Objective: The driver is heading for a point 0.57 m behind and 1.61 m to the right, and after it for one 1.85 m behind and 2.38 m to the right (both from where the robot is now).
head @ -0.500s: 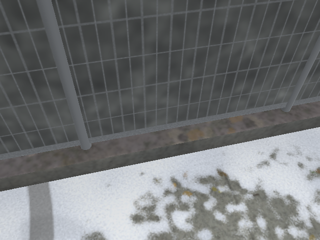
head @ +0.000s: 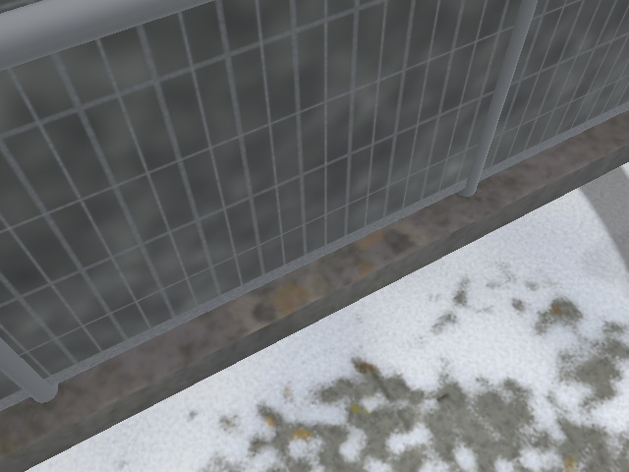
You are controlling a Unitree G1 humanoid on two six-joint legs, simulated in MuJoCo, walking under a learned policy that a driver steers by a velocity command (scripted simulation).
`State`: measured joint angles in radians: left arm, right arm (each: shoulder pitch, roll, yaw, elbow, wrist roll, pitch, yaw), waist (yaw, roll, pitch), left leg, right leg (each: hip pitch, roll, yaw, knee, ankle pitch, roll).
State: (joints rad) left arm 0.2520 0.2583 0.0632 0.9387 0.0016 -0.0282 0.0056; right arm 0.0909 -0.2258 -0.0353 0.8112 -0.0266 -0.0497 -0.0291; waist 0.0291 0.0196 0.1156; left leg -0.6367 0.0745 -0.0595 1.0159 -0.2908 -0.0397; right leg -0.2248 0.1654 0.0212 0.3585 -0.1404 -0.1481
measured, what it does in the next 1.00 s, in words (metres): steps on the spot, turning right: left foot, then right foot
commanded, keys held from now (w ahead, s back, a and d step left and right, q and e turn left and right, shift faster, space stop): e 1.00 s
